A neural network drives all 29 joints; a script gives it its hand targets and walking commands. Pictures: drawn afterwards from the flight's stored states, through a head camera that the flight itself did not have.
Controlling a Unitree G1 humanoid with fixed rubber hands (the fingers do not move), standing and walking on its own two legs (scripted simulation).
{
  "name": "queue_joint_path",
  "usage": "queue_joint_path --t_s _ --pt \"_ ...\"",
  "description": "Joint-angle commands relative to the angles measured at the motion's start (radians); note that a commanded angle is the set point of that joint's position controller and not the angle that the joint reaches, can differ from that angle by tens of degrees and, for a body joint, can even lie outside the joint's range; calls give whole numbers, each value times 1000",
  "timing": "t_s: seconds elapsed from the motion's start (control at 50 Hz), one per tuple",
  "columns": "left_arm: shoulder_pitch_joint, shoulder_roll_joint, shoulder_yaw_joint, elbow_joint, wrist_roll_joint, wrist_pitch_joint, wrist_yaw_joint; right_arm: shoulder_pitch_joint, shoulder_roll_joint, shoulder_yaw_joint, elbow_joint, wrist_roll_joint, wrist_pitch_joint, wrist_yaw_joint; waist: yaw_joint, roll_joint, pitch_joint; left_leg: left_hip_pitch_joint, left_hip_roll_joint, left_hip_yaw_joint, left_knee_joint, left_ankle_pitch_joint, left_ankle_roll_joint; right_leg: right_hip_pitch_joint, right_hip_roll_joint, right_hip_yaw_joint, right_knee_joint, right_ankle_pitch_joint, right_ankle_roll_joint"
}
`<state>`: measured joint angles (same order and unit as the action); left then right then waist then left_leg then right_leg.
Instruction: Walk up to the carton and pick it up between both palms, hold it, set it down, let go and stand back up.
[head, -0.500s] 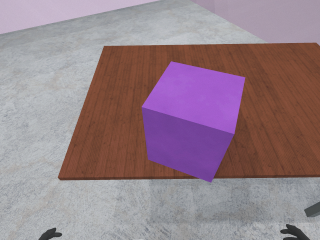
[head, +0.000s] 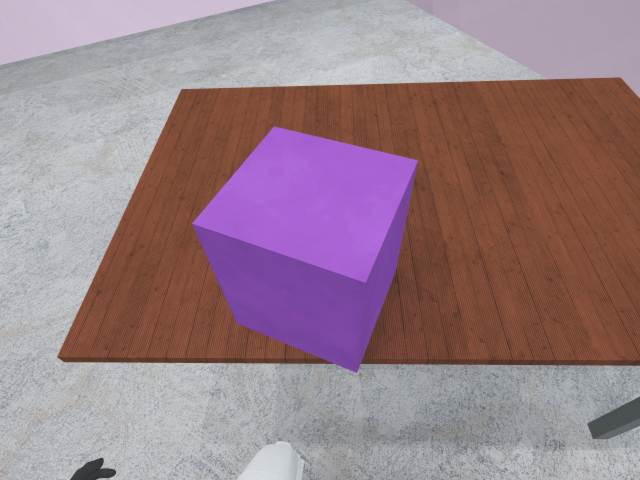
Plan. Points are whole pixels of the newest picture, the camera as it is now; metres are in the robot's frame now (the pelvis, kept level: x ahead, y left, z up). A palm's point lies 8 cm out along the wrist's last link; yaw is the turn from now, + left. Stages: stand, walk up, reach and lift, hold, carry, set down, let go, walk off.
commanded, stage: walk up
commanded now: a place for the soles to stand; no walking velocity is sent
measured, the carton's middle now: (316, 252) +0.41 +0.05 +0.02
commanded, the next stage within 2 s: none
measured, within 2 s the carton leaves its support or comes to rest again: neither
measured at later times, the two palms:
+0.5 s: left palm out of the picture +0.09 +0.30 -0.08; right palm out of the picture +0.09 -0.36 -0.09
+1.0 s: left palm out of the picture +0.09 +0.32 -0.08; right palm out of the picture +0.13 -0.31 -0.09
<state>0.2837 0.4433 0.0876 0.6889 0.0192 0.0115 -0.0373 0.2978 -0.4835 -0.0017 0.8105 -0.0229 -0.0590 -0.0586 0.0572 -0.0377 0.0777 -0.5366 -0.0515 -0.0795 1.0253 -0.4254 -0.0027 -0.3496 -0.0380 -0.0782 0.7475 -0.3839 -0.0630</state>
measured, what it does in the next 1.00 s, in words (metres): steps on the spot: left foot, then left foot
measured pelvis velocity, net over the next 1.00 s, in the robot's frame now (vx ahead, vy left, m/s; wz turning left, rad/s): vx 0.01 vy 0.00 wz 0.02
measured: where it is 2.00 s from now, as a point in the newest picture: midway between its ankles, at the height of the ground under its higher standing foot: outside the picture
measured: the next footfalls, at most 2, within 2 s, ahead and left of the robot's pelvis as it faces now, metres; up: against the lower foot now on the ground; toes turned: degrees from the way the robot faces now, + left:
left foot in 0.24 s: +0.08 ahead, +0.13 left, +0.00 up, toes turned -1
left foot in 0.70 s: +0.07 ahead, +0.14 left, +0.00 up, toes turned +0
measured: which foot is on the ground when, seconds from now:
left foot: up 0.00-0.22, down 0.24-0.44, up 0.46-0.68, down 0.70-1.00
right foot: down 0.00-1.00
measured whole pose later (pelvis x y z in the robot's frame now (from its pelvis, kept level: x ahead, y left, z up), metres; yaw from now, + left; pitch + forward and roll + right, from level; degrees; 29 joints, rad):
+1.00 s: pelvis +0.01 +0.00 +0.00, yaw +1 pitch -1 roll +1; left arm 0.28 0.43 0.04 0.69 0.02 -0.03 -0.01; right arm 0.18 -0.43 0.00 0.86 -0.02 -0.04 -0.02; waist 0.03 -0.03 0.05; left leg -0.34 -0.01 -0.01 0.67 -0.32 -0.01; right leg -0.33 -0.05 -0.09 0.73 -0.38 -0.03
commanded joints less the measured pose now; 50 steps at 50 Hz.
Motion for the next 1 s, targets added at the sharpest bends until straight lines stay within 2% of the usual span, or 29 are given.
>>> queue_joint_path --t_s 0.0,0.04,0.1,0.12,0.16,0.2,0.22,0.24,0.26,0.28,0.3,0.34,0.38,0.4,0.42,0.44,0.48,0.54,0.6,0.64,0.68,0.72,0.76,0.82,0.84,0.86,0.9,0.92,0.98 --pt "63 208 53 -30 1 -18 25 50 -133 -67 -18 28 -6 -13 0 -198 -19 -101 16 96 -42 19 22 229 -186 192 -256 657 -59" --pt "51 200 57 -37 5 -11 29 37 -141 -70 -18 19 -2 -6 14 -130 -54 -72 12 115 -85 31 9 257 -195 196 -247 517 -64" --pt "52 192 41 -47 8 -10 23 -43 -107 -59 -37 17 -24 -4 18 -103 -20 38 38 159 -254 64 19 174 -192 175 -186 610 -110" --pt "20 198 41 -52 9 -5 20 40 -91 -66 -13 23 -27 -3 -14 -165 -116 123 30 168 -321 122 28 184 -174 142 -150 517 -108" --pt "13 185 27 -63 -3 1 14 74 -109 -79 -3 4 -34 -1 -43 -84 -140 341 -9 188 -441 162 46 11 -180 148 -75 320 -104" --pt "-31 149 11 -59 4 1 12 101 -167 -99 -8 -19 -38 -9 -90 -63 -68 428 96 -26 -473 37 105 -201 -114 109 7 114 -51" --pt "-13 85 -4 -31 -6 -4 16 101 -208 -91 -16 -38 -44 -6 -78 157 -61 414 300 -423 -597 56 198 -286 -19 65 153 -101 16" --pt "-42 137 14 -48 -1 4 22 86 -258 -101 -31 -14 -42 -4 -104 192 -23 281 437 -595 -685 45 327 -277 23 121 243 -331 35" --pt "-10 175 23 -39 4 10 23 40 -249 -105 -27 -17 -39 -4 -73 150 -6 280 421 -556 -651 49 335 -230 -6 165 259 -287 36" --pt "-15 163 28 -29 2 6 15 20 -241 -102 -39 -9 -36 -2 -55 154 -20 235 362 -419 -642 29 300 -204 -21 150 197 -243 36" --pt "-28 171 35 -21 6 -1 10 21 -234 -100 -40 -19 -32 -2 -66 130 10 222 319 -391 -625 50 256 -170 -15 136 145 -228 28" --pt "66 151 31 14 -3 -10 5 -49 -216 -96 -69 -13 -21 11 -37 216 -36 194 277 -306 -597 48 222 -38 3 97 -6 -137 31" --pt "101 150 49 39 10 -38 16 -76 -151 -75 -77 -6 1 26 13 156 -97 26 171 -135 -443 63 128 264 14 86 -282 -21 10" --pt "89 183 54 46 15 -53 27 -63 -71 -40 -73 10 4 29 22 -58 -94 -78 105 -35 -249 114 57 310 -168 385 -444 -144 6" --pt "64 247 65 17 16 -59 38 -101 -66 -46 -76 6 15 23 24 -112 -8 -156 35 48 -184 -88 21 244 -338 540 -488 -84 -32" --pt "52 254 51 27 3 -64 36 -81 -139 -67 -63 17 26 15 -3 40 -11 -62 60 -21 -141 -101 27 175 -349 521 -453 25 -26" --pt "38 227 48 43 2 -69 50 -66 -104 -52 -45 23 17 22 -14 -75 -38 -30 89 20 -208 -75 40 268 -305 354 -334 390 -46" --pt "37 206 37 31 -8 -67 53 -33 -97 -61 -34 14 18 28 -18 -104 -113 38 73 102 -220 5 43 287 -258 247 -249 716 -17" --pt "-15 228 29 22 -6 -60 51 -52 -95 -66 -22 24 16 33 -42 -113 -117 157 68 104 -303 6 41 196 -244 233 -218 637 -29" --pt "-73 201 18 12 -16 -51 43 -26 -90 -55 7 13 2 29 -75 -140 -76 280 48 123 -444 141 53 53 -208 163 -212 392 -44" --pt "-54 152 -8 0 -21 -51 40 -43 -135 -71 3 -4 -6 27 -69 10 -162 407 154 -28 -465 337 87 -64 -137 138 -164 182 2" --pt "-52 147 -5 7 -15 -40 35 -77 -189 -72 -18 1 -14 30 -40 64 -75 217 245 -211 -497 245 163 -12 -29 95 -126 -57 31" --pt "-31 177 12 21 -12 -44 33 -150 -152 -58 -10 9 -3 35 -16 40 -61 107 188 -126 -497 38 126 75 -72 149 -259 -141 7" --pt "-51 188 4 51 -8 -56 30 -132 -103 -57 5 8 6 48 -43 5 -49 126 71 2 -426 13 76 49 -191 268 -381 -245 -48" --pt "-68 201 5 41 -8 -56 30 -120 -103 -56 26 10 -1 49 -60 -28 -66 198 78 24 -444 61 66 52 -178 227 -357 -192 -37" --pt "-82 192 3 35 -6 -55 31 -126 -115 -55 25 7 -1 47 -58 32 -71 205 85 8 -437 129 76 21 -174 231 -326 -97 -37" --pt "-83 179 -9 24 -15 -59 33 -118 -112 -56 28 17 -4 51 -57 -37 -119 286 119 -6 -432 317 78 19 -139 142 -282 88 -8" --pt "-93 173 -12 33 -21 -60 37 -130 -130 -53 14 16 -4 51 -52 28 -103 275 136 -36 -435 398 79 24 -120 140 -247 127 3" --pt "-84 187 -10 40 -17 -53 39 -139 -146 -52 5 13 -6 42 -43 4 -123 232 145 -67 -433 411 93 117 -115 105 -225 172 14"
